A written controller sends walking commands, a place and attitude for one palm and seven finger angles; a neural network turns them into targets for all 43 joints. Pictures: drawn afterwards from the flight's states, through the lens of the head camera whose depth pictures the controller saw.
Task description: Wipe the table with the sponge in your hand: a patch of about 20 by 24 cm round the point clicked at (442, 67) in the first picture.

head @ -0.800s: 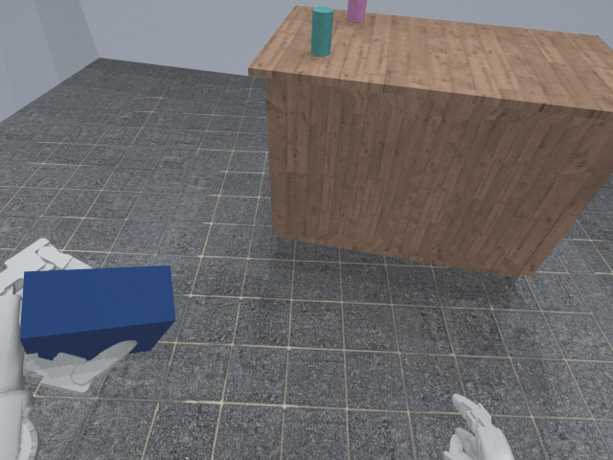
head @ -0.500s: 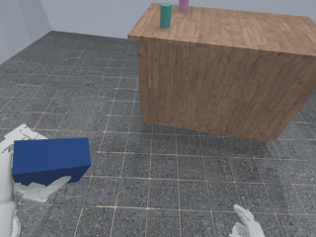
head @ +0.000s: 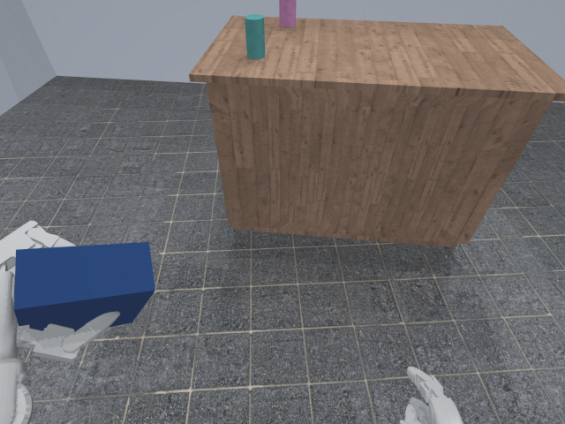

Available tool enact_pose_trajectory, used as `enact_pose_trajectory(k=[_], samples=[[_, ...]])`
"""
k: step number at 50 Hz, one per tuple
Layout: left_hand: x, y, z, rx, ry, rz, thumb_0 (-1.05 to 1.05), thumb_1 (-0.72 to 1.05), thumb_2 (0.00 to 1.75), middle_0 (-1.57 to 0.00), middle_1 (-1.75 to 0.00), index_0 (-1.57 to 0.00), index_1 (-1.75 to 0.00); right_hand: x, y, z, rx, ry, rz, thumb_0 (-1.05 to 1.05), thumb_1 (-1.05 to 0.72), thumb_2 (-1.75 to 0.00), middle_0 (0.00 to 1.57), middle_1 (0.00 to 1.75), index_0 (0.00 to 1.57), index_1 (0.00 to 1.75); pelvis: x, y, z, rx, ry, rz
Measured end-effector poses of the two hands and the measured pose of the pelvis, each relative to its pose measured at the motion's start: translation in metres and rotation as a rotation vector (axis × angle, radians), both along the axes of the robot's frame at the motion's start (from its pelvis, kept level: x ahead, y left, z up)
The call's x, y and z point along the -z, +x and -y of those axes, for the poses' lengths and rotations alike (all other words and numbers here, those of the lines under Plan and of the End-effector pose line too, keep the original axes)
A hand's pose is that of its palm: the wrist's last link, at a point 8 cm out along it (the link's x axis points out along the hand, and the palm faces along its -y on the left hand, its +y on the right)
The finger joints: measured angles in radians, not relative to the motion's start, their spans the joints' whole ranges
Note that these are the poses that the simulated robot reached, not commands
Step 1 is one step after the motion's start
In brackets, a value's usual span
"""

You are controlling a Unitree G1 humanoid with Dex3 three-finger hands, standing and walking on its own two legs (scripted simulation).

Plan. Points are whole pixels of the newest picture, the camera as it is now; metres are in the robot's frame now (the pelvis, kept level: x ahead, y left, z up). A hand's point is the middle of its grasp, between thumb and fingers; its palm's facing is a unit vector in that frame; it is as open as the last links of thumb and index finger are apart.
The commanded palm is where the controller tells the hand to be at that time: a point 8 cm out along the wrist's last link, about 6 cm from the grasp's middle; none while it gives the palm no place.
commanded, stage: walk to a spot facing it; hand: left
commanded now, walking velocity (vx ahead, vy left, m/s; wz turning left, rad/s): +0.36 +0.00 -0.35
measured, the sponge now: (103, 290) +0.22 +0.22 +0.15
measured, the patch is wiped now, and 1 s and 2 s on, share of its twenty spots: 0.00 0.00 0.00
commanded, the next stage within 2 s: turn to face it in 1.00 s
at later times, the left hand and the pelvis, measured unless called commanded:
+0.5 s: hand (163, 189) +0.37 +0.20 +0.17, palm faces +0.30 -0.87 -0.40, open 9.4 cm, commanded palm +0.32 +0.24 +0.19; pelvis +0.12 -0.01 +0.00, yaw -9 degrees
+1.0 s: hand (266, 130) +0.51 +0.07 +0.18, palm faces +0.18 -0.85 -0.49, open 9.4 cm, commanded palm +0.46 +0.14 +0.19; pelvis +0.25 -0.11 +0.01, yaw -11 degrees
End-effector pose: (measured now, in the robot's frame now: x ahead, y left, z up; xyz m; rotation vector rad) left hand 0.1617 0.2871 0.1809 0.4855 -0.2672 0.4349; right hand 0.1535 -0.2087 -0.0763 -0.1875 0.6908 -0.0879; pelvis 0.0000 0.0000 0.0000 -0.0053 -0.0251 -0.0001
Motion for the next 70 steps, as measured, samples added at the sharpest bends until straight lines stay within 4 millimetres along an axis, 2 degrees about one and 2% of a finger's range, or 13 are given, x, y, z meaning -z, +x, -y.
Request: enact_pose_trajectory(k=[4,8,16,26,31,35,42,48,53,58,62,65,70], samples=[[0.002,0.027,0.028,0.070,0.010,0.019,-0.01,-0.43,0.98,-0.82,-1.33,-0.82,-1.33,0.016,0.000,0.022,0.020,0.005,-0.044,0.01,-0.90,-0.90,0.20,0.30,0.21,0.30,0.008,0.009,0.014,0.018,0.007,0.000],[-0.002,0.051,0.046,0.132,-0.002,0.000,-0.01,-0.43,0.98,-0.82,-1.33,-0.82,-1.33,0.012,-0.005,0.047,0.077,-0.018,-0.112,0.01,-0.90,-0.90,0.20,0.30,0.21,0.30,-0.002,0.023,0.020,0.042,0.015,-0.012],[-0.020,0.097,0.050,0.188,0.075,-0.019,-0.01,-0.43,0.98,-0.82,-1.33,-0.82,-1.33,-0.004,0.002,0.079,0.181,-0.079,-0.162,0.01,-0.90,-0.90,0.20,0.29,0.20,0.30,-0.015,0.062,0.022,0.087,0.038,-0.043],[-0.005,0.178,0.049,0.222,0.025,0.040,-0.01,-0.43,0.98,-0.83,-1.33,-0.82,-1.33,-0.002,0.074,0.065,0.238,-0.067,-0.050,0.01,-0.90,-0.90,0.19,0.29,0.20,0.30,0.002,0.122,0.014,0.169,0.051,-0.001],[-0.016,0.214,0.080,0.280,0.049,0.027,-0.01,-0.43,0.98,-0.83,-1.33,-0.82,-1.33,-0.002,0.104,0.048,0.230,0.032,-0.014,0.01,-0.90,-0.90,0.20,0.29,0.20,0.30,-0.004,0.146,0.026,0.210,0.032,-0.007],[-0.026,0.238,0.108,0.311,0.102,0.028,-0.01,-0.44,0.98,-0.83,-1.33,-0.82,-1.33,0.008,0.120,0.053,0.229,0.091,-0.031,0.01,-0.90,-0.90,0.20,0.30,0.21,0.30,-0.004,0.169,0.047,0.227,0.015,-0.011],[-0.014,0.283,0.149,0.295,0.105,0.027,-0.01,-0.44,0.99,-0.83,-1.33,-0.83,-1.34,0.045,0.143,0.111,0.236,0.076,-0.153,0.01,-0.90,-0.90,0.20,0.30,0.21,0.30,0.012,0.205,0.085,0.219,0.015,0.001],[-0.015,0.313,0.168,0.319,0.096,-0.033,-0.01,-0.44,0.99,-0.83,-1.33,-0.83,-1.34,0.020,0.163,0.165,0.301,-0.022,-0.204,0.01,-0.90,-0.90,0.20,0.30,0.20,0.30,-0.005,0.237,0.101,0.206,0.025,-0.021],[-0.028,0.336,0.170,0.322,0.119,0.007,-0.01,-0.44,0.99,-0.83,-1.33,-0.83,-1.34,-0.002,0.193,0.188,0.306,-0.094,-0.185,0.01,-0.91,-0.90,0.19,0.29,0.20,0.30,-0.010,0.269,0.110,0.189,0.039,-0.024],[-0.027,0.364,0.158,0.292,0.103,0.103,-0.01,-0.44,0.99,-0.83,-1.34,-0.83,-1.34,-0.005,0.241,0.187,0.293,-0.133,-0.116,0.01,-0.91,-0.90,0.19,0.29,0.20,0.30,0.003,0.309,0.107,0.195,0.028,-0.005],[-0.018,0.392,0.155,0.283,0.067,0.145,-0.01,-0.44,0.99,-0.83,-1.34,-0.83,-1.34,0.000,0.281,0.170,0.278,-0.074,-0.049,0.01,-0.91,-0.90,0.19,0.29,0.20,0.30,0.010,0.322,0.110,0.197,0.034,0.019],[-0.019,0.404,0.165,0.290,0.043,0.128,-0.01,-0.44,0.99,-0.83,-1.34,-0.83,-1.34,-0.003,0.304,0.151,0.227,-0.003,-0.010,0.01,-0.91,-0.90,0.19,0.29,0.20,0.30,0.006,0.326,0.117,0.206,0.022,0.017],[-0.030,0.401,0.197,0.331,0.073,0.104,-0.01,-0.44,0.99,-0.83,-1.34,-0.83,-1.34,-0.004,0.322,0.137,0.162,0.097,0.049,0.01,-0.90,-0.90,0.20,0.30,0.20,0.30,0.001,0.334,0.135,0.238,0.007,0.004]])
